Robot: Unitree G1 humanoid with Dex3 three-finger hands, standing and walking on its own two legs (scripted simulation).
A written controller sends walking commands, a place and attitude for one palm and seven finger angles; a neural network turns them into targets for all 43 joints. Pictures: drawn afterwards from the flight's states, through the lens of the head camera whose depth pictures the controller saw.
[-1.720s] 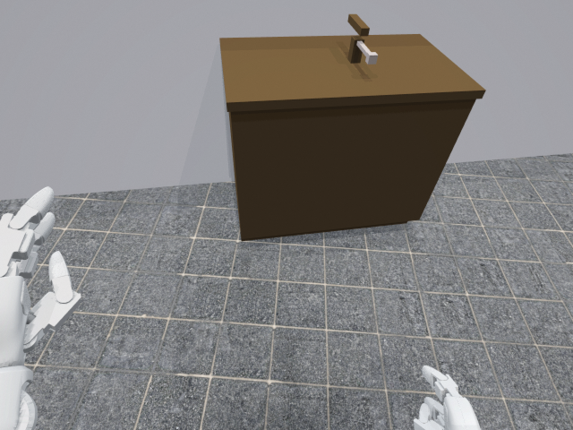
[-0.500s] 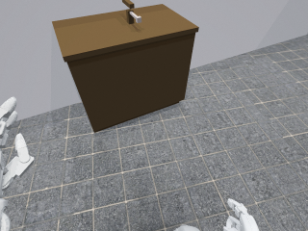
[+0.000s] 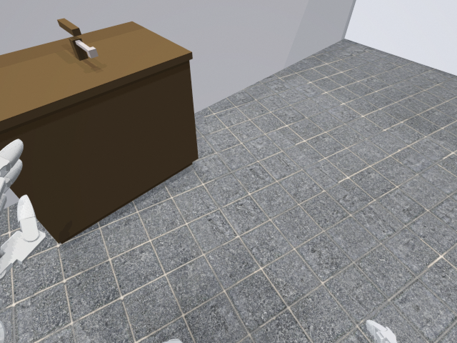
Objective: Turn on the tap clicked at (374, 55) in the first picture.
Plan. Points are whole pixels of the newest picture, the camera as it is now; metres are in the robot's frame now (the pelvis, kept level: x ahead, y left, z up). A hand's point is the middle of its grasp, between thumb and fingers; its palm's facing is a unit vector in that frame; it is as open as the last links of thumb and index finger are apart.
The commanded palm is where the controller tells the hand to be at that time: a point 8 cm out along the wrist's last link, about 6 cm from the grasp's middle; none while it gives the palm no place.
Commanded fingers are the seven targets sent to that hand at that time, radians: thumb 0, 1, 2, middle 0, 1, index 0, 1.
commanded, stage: walk to a spot facing it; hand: left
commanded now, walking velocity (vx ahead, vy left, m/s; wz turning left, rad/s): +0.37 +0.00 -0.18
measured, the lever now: (92, 52) +1.03 +0.55 +0.04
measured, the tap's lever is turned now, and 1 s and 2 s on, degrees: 0 0 0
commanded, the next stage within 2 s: turn to face it in 1.28 s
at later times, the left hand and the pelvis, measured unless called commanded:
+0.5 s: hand (137, 148) +0.38 +0.18 +0.16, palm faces +0.33 -0.82 -0.47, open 7.4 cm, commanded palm +0.33 +0.22 +0.18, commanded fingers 0.00 0.90 0.90 -0.20 -0.30 -0.20 -0.30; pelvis +0.14 -0.04 -0.02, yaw -6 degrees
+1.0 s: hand (180, 89) +0.55 +0.13 +0.18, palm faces +0.28 -0.87 -0.42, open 7.4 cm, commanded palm +0.50 +0.19 +0.18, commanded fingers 0.00 0.90 0.90 -0.20 -0.30 -0.20 -0.30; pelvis +0.31 -0.07 -0.01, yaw -8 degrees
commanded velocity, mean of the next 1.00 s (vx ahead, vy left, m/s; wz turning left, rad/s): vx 0.37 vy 0.00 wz -0.04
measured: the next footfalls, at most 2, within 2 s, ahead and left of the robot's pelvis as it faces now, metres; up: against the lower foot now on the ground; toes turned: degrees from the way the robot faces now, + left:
left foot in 0.08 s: +0.13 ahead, +0.14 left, +0.00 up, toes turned +9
right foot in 0.44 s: +0.22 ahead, -0.15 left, +0.00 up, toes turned -16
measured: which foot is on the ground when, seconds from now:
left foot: up 0.00-0.06, down 0.08-0.44, up 0.46-0.76, down 0.78-1.00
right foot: down 0.00-0.10, up 0.12-0.42, down 0.44-0.78, up 0.80-1.00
